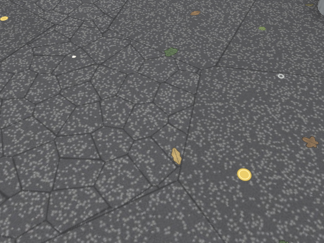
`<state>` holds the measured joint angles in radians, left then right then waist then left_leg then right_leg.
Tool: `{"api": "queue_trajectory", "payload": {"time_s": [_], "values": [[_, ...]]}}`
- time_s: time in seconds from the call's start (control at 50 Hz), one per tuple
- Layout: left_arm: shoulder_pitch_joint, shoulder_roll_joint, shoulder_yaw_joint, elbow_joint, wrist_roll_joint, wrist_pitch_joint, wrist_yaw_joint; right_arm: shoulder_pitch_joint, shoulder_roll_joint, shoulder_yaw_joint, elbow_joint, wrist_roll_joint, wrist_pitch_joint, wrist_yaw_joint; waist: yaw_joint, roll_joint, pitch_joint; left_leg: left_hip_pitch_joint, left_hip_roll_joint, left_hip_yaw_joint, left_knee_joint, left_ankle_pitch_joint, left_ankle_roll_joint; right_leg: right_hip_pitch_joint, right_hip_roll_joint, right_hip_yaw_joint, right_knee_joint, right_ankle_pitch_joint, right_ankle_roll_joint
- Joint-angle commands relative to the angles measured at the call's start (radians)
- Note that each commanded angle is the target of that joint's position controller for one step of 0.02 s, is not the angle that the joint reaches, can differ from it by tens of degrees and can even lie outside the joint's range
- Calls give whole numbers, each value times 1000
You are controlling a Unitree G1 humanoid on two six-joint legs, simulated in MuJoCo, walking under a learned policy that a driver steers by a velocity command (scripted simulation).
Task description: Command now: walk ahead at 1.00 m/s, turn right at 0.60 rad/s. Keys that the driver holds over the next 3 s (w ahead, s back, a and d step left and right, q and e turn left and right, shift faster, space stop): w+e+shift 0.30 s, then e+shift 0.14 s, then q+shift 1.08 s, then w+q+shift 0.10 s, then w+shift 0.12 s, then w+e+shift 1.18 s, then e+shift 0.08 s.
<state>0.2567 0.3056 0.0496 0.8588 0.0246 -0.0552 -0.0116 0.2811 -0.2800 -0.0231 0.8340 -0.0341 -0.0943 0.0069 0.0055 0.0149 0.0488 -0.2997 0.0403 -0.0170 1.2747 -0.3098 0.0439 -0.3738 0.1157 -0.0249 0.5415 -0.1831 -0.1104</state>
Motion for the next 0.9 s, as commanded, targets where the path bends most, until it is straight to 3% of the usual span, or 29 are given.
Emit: {"api": "queue_trajectory", "payload": {"time_s": [0.02, 0.06, 0.12, 0.18, 0.22, 0.26, 0.28, 0.3, 0.32, 0.34, 0.36, 0.38, 0.4, 0.42, 0.44, 0.46, 0.5, 0.54, 0.58, 0.62, 0.64, 0.66, 0.68, 0.7, 0.72, 0.74, 0.76, 0.82, 0.9], "values": [[108, 88, 29, 0, -14, -17, 15, -28, -75, -1, -124, -32, 3, 8, -29, -22, -52, -326, 70, -50, -64, -22, -31, 261, -230, 451, -313, -37, -194], [121, 103, 34, 0, -22, -30, 14, -99, -70, 5, -165, -37, 29, 18, -39, -34, 10, -334, 86, -27, -193, -62, -70, 149, -213, 432, -376, -60, -218], [108, 133, 51, -20, -17, -44, 5, -292, -61, 25, -244, -16, 25, 32, -7, -41, 90, -227, 65, 17, -505, 214, -105, -15, -151, 372, -457, 13, -192], [146, 173, 71, -18, -36, -53, -9, -330, -74, 23, -256, 8, 19, 32, 30, -50, 43, -47, 17, 26, -666, 456, -88, 20, -163, 367, -453, 222, -134], [178, 180, 76, -10, -39, -45, -2, -335, -104, 13, -262, 8, 19, 22, 42, -49, 20, -28, 2, 12, -731, 423, -70, 156, -181, 384, -376, 340, -102], [183, 219, 85, -10, -28, -35, 5, -188, -161, -15, -223, 5, 13, 0, -25, -36, -95, 136, -49, 19, -748, 253, -48, 254, -167, 369, -122, 626, -61], [149, 244, 90, -16, -20, -35, 2, -9, -191, -34, -180, 4, 10, -18, -130, -21, -188, 335, -38, 30, -739, 181, -39, 194, -128, 343, 116, 644, -39], [120, 170, 69, -39, -15, -43, -1, 196, -257, -59, -152, -16, 8, -42, -220, 20, -308, 570, 116, -113, -716, -70, -18, 41, -75, 299, 433, 460, -25], [234, -22, 26, -87, -63, -41, 10, 212, -337, -74, -154, -67, 6, -43, -113, 324, -435, 785, 465, -622, -871, -220, 68, -244, 46, 189, 784, -351, 11], [217, 63, 25, -99, -43, -27, 24, 141, -302, -81, -162, -40, 15, -35, -83, 316, -427, 715, 486, -843, -968, -145, 115, -357, -17, 144, 895, -306, 3], [111, 112, 37, -87, -22, -11, 30, 46, -189, -57, -177, -33, 15, -31, -81, 157, -245, 565, 424, -605, -938, 79, 104, -385, -88, 117, 874, -214, 11], [55, 109, 40, -86, -12, 1, 24, 8, -116, -38, -166, -29, 14, -24, -71, 54, -149, 445, 373, -394, -895, 418, 99, -362, -117, 97, 831, -178, 27], [23, 95, 43, -91, -4, 14, 13, 22, -91, -29, -146, -26, 14, -23, -63, 47, -114, 388, 329, -247, -880, 639, 83, -350, -135, 90, 802, -193, 40], [13, 69, 42, -108, 6, 31, 1, 51, -77, -23, -118, -12, 10, -23, -45, 95, -90, 339, 300, -156, -884, 745, 65, -338, -146, 88, 764, -206, 51], [22, 59, 51, -152, -97, 36, 9, -76, -79, -42, -135, 38, -8, -30, -2, 225, -67, 319, 241, -85, -915, 719, 50, -335, -209, 110, 734, -182, 62], [-23, 46, 38, -166, -106, 43, 9, -102, -59, -36, -131, 53, -19, -29, -7, 194, -47, 260, 233, -62, -953, 727, 71, -321, -204, 97, 653, -198, 71], [-87, -5, 14, -212, -61, 37, 0, -153, -102, -47, -119, 60, -23, -30, 20, 99, 6, 114, 227, -7, -1009, 784, 96, -226, -177, 61, 380, -127, 93], [-60, -15, 0, -193, -35, 17, -26, -158, -168, -68, -106, 70, -23, -32, 34, 94, -58, 45, 165, 71, -1005, 733, 91, 11, -126, 25, 120, 114, 88], [-71, 26, 6, -184, -19, 8, -44, -121, -203, -76, -79, 91, -31, -20, 49, 67, -98, 60, 180, 41, -981, 752, 100, 153, -93, 24, 36, 269, 61], [-23, 90, 26, -155, 7, 4, -30, -116, -215, -74, -61, 94, -32, -15, 107, 24, -140, 93, 146, 32, -848, 796, 59, 293, -75, 23, -55, 383, 17], [-4, 134, 38, -147, 26, 3, -14, -86, -201, -66, -50, 85, -30, -12, 126, 2, -162, 62, 101, 38, -721, 720, 20, 389, -109, 37, -75, 535, -4], [32, 224, 53, -158, 56, 5, 10, -48, -154, -42, -71, 49, -25, -5, 126, -160, -266, -95, 14, 65, -409, 259, -49, 598, -337, 209, 22, 1157, -89], [15, 215, 38, -191, 70, 17, 19, 128, -98, -20, -49, 66, -6, -1, 73, -310, -506, -243, -70, -46, -42, -439, -93, 783, -622, 469, 53, 1392, -282], [-17, 180, 35, -211, 23, 32, 17, 114, -206, -51, -32, 83, 13, -1, 89, -187, -518, -256, -26, -123, 24, -443, -94, 692, -564, 396, 26, 1215, -264], [-78, 156, 29, -212, -10, 35, 17, 59, -216, -64, -52, 92, 29, -5, 62, -140, -387, -338, 2, -93, 6, -391, -98, 597, -518, 321, -18, 983, -224], [-117, 127, 22, -199, -25, 35, 18, 41, -185, -62, -50, 85, 50, -19, 35, -81, -308, -363, 34, -59, -32, -331, -115, 501, -475, 272, -65, 799, -185], [-159, 102, 18, -192, -28, 35, 19, 49, -172, -68, -46, 75, 74, -33, 3, -88, -235, -342, 54, -37, -50, -282, -134, 382, -444, 221, -119, 654, -162], [-264, 89, 24, -193, 10, 31, 30, 90, -119, -73, -67, 66, 132, -51, -66, -158, -166, -219, 64, 7, -42, -160, -170, 121, -425, 88, -253, 418, -158], [-295, 87, 34, -176, 3, 29, 60, -2, -80, -69, -125, 54, 141, -39, -53, -119, -161, -187, 94, 25, -264, 20, -138, 122, -427, -32, -270, 288, -130]]}}
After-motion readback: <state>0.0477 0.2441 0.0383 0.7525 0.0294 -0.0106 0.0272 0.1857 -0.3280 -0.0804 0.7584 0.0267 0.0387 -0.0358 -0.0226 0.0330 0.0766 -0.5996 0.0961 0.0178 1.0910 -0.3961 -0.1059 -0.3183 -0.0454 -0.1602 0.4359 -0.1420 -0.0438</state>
